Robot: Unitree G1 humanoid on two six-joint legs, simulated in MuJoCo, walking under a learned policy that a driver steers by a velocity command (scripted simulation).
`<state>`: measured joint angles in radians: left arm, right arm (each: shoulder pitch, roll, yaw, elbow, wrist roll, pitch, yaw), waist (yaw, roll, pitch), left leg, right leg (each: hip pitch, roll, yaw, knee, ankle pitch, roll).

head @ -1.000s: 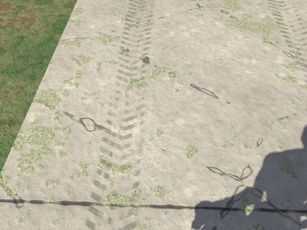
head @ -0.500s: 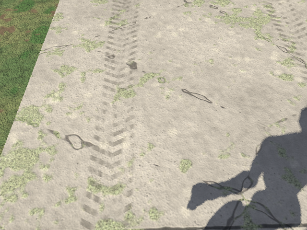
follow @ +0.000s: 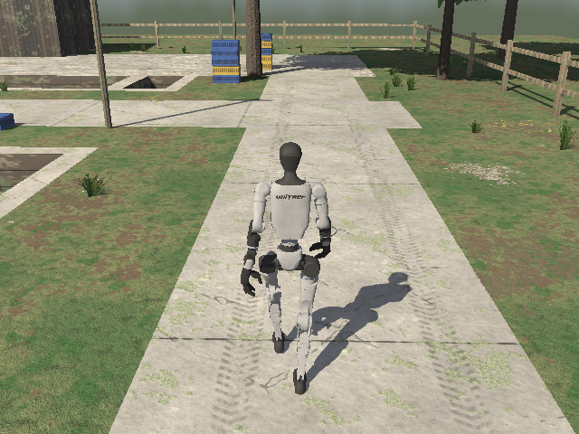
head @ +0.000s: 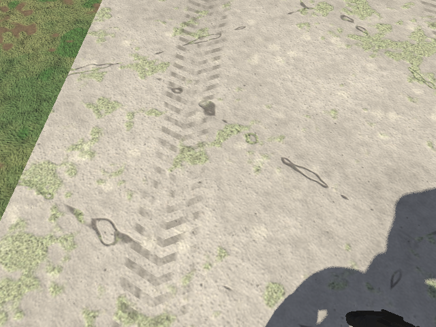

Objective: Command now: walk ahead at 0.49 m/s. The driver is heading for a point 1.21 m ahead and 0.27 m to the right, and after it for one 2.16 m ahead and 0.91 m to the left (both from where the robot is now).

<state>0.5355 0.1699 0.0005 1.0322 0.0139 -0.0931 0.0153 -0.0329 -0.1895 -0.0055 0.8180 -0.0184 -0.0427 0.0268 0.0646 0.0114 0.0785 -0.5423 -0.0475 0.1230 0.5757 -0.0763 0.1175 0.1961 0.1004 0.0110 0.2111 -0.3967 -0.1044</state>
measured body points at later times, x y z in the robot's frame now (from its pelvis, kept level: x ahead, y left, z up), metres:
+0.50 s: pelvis +0.27 -0.01 +0.01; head +0.30 -0.01 +0.46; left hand +0.47 +0.19 -0.11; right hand +0.17 -0.23 -0.13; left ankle +0.15 +0.06 -0.72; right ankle +0.44 -0.13 -0.69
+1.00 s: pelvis +0.55 -0.07 +0.02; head +0.58 -0.09 +0.47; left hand +0.57 +0.20 -0.11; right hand +0.69 -0.34 -0.08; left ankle +0.76 +0.04 -0.67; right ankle +0.45 -0.10 -0.72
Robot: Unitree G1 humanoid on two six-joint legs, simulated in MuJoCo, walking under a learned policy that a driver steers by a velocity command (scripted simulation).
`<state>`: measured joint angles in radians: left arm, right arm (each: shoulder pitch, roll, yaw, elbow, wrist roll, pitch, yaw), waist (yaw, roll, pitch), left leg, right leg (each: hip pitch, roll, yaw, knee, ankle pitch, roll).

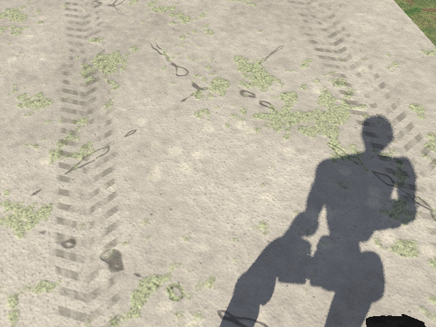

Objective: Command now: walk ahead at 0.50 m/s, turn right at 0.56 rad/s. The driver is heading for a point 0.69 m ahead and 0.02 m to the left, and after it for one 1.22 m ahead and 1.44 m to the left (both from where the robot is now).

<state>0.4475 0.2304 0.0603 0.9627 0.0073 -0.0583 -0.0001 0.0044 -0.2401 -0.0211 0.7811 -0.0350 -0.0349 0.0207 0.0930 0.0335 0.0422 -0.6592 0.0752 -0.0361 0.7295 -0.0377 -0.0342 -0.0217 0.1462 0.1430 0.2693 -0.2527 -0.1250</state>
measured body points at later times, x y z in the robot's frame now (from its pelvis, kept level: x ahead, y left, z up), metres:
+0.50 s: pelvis +0.26 +0.03 +0.00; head +0.28 +0.03 +0.45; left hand +0.48 +0.23 -0.11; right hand +0.17 -0.22 -0.13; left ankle +0.22 +0.13 -0.74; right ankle +0.36 -0.13 -0.70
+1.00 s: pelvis +0.49 -0.06 +0.00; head +0.51 -0.07 +0.45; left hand +0.49 +0.20 -0.14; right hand +0.59 -0.32 -0.13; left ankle +0.64 +0.07 -0.68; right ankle +0.41 -0.12 -0.74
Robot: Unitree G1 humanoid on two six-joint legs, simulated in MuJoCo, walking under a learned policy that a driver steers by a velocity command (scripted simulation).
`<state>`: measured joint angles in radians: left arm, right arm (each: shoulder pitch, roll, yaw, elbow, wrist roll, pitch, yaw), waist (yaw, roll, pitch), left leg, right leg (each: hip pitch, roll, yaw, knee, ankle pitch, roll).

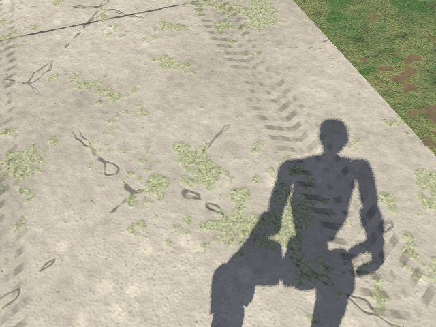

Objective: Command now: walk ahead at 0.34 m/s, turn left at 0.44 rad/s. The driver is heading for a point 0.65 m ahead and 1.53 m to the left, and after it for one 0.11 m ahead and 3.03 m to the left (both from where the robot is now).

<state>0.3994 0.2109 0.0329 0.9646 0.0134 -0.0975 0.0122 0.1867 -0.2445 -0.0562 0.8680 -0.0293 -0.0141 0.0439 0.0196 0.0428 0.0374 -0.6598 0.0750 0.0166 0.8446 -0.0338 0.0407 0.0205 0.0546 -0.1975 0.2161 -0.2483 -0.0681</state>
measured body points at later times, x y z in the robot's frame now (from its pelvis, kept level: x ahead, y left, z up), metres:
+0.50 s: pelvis +0.13 +0.02 -0.01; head +0.16 +0.05 +0.44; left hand +0.18 +0.30 -0.14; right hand +0.28 -0.23 -0.12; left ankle +0.19 +0.08 -0.74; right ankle +0.22 -0.15 -0.68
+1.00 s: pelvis +0.16 -0.03 +0.00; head +0.20 -0.04 +0.45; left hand +0.11 +0.26 -0.09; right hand +0.40 -0.22 -0.14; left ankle +0.06 +0.06 -0.66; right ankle +0.20 -0.11 -0.74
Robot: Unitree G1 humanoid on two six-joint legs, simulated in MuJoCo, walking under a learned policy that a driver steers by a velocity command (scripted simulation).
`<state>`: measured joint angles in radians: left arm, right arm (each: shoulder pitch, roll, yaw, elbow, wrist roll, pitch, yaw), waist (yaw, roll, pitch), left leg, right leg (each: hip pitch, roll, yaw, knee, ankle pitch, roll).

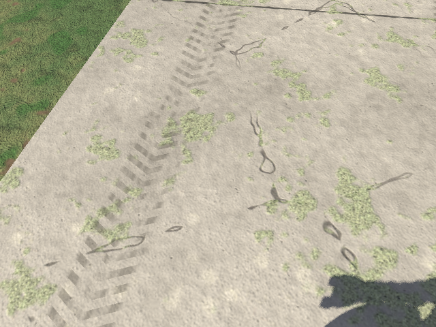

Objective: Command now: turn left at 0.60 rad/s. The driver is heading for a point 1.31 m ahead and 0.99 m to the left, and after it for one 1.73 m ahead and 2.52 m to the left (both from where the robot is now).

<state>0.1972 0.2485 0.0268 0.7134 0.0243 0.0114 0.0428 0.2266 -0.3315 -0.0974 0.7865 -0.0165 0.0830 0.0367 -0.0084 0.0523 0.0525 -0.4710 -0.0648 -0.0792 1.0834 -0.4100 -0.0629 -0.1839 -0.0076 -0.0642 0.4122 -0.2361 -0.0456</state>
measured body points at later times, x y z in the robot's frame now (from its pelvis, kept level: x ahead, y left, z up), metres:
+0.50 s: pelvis -0.02 +0.05 +0.00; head +0.01 +0.08 +0.45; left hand +0.01 +0.35 -0.13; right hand +0.18 -0.19 -0.09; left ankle -0.03 +0.11 -0.75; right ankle +0.03 -0.11 -0.67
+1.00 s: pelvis +0.00 +0.01 +0.00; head +0.03 +0.00 +0.45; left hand +0.01 +0.29 -0.11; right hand +0.19 -0.19 -0.14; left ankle -0.08 +0.12 -0.72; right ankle +0.04 -0.07 -0.75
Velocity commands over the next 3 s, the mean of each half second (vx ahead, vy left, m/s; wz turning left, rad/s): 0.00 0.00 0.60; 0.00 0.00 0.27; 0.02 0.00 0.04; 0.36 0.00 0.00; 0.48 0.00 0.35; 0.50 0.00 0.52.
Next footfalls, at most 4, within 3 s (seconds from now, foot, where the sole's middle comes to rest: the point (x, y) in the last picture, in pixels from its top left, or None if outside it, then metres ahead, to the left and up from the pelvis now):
0.22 left None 0.01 0.12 -0.78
0.78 right None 0.08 -0.05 -0.78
1.06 left None -0.04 0.13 -0.78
2.16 left None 0.37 0.23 -0.78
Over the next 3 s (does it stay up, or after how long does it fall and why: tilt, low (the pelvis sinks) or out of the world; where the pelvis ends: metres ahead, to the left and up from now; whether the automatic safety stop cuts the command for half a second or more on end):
stays up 0.65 0.35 0.00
